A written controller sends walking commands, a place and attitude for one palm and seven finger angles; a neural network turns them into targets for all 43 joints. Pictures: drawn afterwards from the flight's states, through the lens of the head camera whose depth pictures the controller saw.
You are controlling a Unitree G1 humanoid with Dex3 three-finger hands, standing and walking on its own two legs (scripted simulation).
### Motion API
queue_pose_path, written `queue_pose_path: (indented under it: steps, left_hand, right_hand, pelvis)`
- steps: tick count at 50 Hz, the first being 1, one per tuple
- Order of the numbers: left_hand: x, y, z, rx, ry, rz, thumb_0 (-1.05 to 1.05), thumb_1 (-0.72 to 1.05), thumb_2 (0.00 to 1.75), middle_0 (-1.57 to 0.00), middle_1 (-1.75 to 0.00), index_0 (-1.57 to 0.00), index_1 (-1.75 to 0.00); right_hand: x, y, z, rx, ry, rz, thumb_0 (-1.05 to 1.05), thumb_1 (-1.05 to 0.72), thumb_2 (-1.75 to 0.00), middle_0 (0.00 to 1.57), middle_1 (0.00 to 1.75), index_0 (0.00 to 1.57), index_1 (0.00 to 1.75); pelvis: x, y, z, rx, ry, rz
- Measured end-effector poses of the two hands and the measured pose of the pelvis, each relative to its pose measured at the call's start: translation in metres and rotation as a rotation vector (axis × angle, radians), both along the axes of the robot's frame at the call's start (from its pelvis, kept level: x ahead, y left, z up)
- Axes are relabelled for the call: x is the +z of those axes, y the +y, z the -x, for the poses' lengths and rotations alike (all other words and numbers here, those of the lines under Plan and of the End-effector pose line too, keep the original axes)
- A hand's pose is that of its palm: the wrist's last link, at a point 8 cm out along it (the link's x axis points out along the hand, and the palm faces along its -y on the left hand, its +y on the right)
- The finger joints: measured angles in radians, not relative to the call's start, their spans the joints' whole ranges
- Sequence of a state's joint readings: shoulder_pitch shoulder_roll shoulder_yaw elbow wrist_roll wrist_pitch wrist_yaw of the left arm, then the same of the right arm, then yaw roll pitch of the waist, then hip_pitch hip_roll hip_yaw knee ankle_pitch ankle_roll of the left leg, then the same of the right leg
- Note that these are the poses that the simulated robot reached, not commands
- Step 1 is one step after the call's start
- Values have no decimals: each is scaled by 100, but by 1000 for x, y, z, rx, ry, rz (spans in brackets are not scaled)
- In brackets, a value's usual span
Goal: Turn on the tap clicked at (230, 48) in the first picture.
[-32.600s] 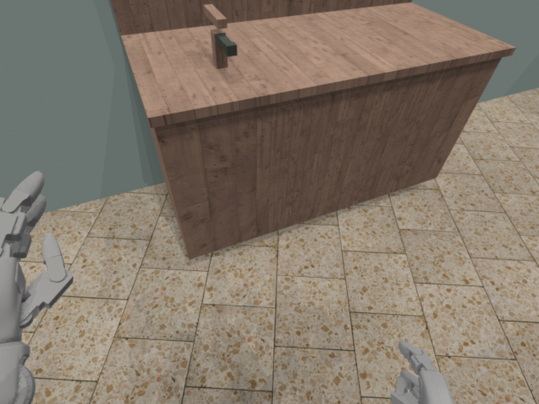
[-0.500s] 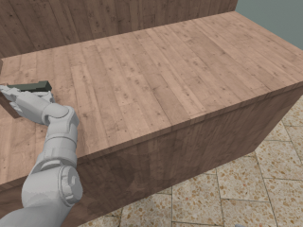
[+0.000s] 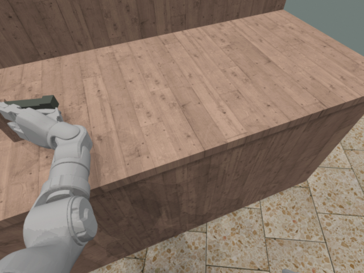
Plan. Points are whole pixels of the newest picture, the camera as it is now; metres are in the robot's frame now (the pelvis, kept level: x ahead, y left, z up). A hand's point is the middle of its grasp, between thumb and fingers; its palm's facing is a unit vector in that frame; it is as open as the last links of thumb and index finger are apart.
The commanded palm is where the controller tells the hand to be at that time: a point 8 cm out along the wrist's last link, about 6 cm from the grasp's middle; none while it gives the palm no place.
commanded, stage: lift the hand up off the lever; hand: left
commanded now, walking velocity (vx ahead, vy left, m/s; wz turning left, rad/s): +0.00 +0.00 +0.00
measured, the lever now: (49, 104) +0.47 +0.30 +0.14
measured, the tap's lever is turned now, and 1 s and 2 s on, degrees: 75 77 77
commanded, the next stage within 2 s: none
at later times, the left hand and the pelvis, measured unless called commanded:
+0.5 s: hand (57, 111) +0.44 +0.27 +0.13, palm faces +0.89 -0.44 -0.08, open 8.2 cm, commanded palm +0.42 +0.30 +0.15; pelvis +0.00 +0.00 +0.00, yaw +0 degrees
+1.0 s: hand (54, 109) +0.44 +0.28 +0.14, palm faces +0.89 -0.45 -0.07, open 8.3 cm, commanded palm +0.41 +0.29 +0.17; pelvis +0.00 +0.02 +0.01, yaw -1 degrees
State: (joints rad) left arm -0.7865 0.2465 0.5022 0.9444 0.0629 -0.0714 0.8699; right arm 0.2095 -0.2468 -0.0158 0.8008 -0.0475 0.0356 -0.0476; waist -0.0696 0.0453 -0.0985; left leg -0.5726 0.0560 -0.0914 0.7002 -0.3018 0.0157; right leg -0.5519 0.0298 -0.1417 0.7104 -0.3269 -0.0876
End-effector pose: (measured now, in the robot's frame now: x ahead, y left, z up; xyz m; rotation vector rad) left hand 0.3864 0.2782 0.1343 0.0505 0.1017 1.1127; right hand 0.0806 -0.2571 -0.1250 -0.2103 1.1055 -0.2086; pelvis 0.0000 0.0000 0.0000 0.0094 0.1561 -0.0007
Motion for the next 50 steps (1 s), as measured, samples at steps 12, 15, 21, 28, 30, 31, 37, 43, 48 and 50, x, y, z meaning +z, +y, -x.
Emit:
queue_pose_path:
  steps: [12,15,21,28,30,31,37,43,48,50]
  left_hand:
    - [2,0,0,2,-3,16,1,95,94,0,-5,0,-9]
    - [2,1,0,1,0,19,1,95,93,0,-5,-1,-9]
    - [4,1,0,1,0,30,2,94,93,0,-6,-1,-10]
    - [5,2,0,0,4,42,3,93,93,0,-6,-1,-10]
    - [6,2,0,0,6,45,3,93,93,0,-7,-2,-10]
    - [6,2,0,-1,7,47,3,93,93,0,-7,-2,-10]
    - [8,3,1,-2,8,62,4,92,92,0,-7,-2,-10]
    - [10,4,1,-5,7,75,4,91,92,0,-7,-3,-10]
    - [10,4,1,-5,8,78,3,91,91,0,-8,-4,-10]
    - [11,4,1,-4,11,79,4,91,91,0,-8,-4,-10]
  right_hand:
    - [1,-4,-2,-4,-5,4,1,-91,-90,20,30,20,30]
    - [2,-3,-2,-4,-7,3,1,-91,-90,20,30,20,30]
    - [2,-1,0,-9,-9,1,1,-91,-90,20,30,20,30]
    - [3,3,2,-14,-16,-2,1,-91,-90,20,30,20,30]
    - [3,4,3,-18,-18,-2,1,-91,-90,20,30,20,30]
    - [3,4,3,-20,-19,-1,1,-91,-90,20,30,20,30]
    - [5,8,4,-22,-29,2,1,-91,-90,20,30,20,30]
    - [8,13,4,-17,-46,1,1,-91,-90,20,30,20,30]
    - [9,18,3,-5,-56,-1,1,-91,-90,20,30,20,30]
    - [10,20,2,-2,-59,-3,1,-91,-90,20,30,20,30]
  pelvis:
    - [0,-2,-1,0,-6,-2]
    - [1,-2,-1,0,-8,-2]
    - [1,0,0,-3,-13,-1]
    - [2,3,1,-10,-20,0]
    - [2,4,1,-11,-22,1]
    - [2,5,1,-12,-24,2]
    - [3,9,2,-16,-30,4]
    - [4,12,2,-21,-38,4]
    - [5,15,1,-22,-42,5]
    - [6,16,0,-23,-43,6]
